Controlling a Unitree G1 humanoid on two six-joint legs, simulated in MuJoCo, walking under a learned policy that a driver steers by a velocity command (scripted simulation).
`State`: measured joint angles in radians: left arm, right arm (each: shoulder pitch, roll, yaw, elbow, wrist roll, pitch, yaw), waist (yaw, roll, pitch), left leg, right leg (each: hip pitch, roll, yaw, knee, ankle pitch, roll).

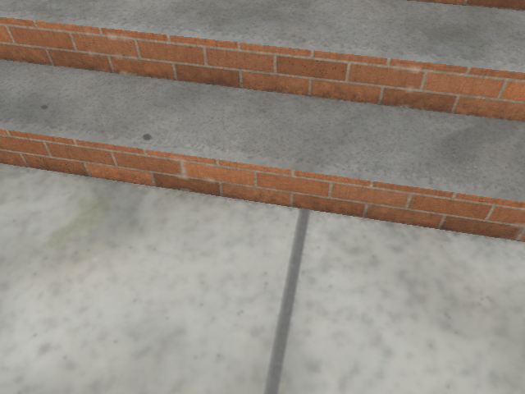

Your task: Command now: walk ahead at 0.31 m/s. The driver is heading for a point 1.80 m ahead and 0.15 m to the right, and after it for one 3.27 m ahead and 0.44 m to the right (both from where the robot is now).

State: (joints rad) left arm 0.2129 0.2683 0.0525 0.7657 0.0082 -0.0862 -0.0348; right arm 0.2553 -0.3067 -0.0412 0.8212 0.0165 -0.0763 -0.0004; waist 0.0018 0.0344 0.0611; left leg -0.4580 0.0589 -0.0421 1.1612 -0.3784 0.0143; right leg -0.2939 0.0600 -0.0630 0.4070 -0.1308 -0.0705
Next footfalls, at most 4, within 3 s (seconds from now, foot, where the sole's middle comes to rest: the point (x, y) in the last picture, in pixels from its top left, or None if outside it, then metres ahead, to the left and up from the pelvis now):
0.28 left None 0.26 0.14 -0.78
1.56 right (323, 344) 0.58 -0.11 -0.78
2.12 left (243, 255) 0.85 0.11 -0.78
2.62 right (316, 137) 1.15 -0.11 -0.60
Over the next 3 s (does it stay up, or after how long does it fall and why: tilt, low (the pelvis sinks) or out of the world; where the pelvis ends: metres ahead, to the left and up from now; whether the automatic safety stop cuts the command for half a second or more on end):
stays up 1.16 -0.03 0.17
